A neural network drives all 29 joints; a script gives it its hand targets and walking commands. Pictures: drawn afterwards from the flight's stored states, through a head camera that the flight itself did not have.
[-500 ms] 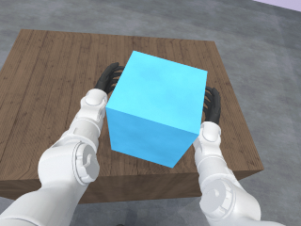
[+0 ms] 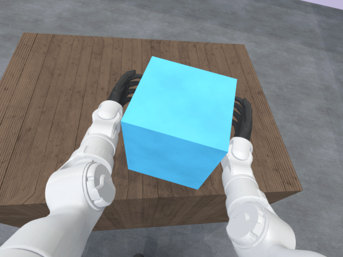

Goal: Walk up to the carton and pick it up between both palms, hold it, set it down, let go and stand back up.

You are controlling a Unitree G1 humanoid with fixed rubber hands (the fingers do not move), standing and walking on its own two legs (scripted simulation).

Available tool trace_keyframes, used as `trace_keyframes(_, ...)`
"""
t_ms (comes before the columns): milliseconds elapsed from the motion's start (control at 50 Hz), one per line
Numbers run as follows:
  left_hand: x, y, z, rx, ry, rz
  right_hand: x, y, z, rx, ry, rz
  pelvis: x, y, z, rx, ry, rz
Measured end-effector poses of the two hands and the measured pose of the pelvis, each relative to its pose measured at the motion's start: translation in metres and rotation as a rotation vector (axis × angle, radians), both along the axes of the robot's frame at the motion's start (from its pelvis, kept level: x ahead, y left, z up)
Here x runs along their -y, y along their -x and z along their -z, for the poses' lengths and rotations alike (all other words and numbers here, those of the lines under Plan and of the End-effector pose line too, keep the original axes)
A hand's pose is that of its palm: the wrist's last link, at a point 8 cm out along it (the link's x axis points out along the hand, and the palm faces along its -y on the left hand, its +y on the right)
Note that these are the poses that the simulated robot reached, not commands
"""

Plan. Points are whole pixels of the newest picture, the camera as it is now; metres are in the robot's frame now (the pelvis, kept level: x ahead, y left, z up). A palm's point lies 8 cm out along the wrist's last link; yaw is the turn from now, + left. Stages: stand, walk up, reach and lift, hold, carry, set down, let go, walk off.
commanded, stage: set down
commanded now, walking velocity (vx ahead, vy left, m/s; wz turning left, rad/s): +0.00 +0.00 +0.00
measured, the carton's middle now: (177, 128) +0.42 -0.03 -0.01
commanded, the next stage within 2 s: none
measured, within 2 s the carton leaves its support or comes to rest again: neither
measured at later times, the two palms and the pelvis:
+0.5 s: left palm (118, 100) +0.46 +0.12 +0.05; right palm (241, 133) +0.37 -0.17 +0.05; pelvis +0.00 +0.00 +0.00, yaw +0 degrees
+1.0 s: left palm (116, 98) +0.49 +0.12 +0.03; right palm (241, 134) +0.39 -0.19 +0.02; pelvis +0.01 +0.01 -0.03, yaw -3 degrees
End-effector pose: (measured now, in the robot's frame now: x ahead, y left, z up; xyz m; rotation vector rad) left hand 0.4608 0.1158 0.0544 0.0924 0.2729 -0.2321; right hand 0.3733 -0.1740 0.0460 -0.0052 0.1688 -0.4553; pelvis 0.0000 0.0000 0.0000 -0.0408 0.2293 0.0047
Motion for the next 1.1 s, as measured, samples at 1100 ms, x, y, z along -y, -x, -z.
trace_keyframes(1100,-0.026,-0.029,0.02,-0.02,-0.035,-0.062,0.033,-0.014,0.014,-0.072,-0.048,0.046,-0.016,-0.007,0.026,-0.148,0.046,0.031)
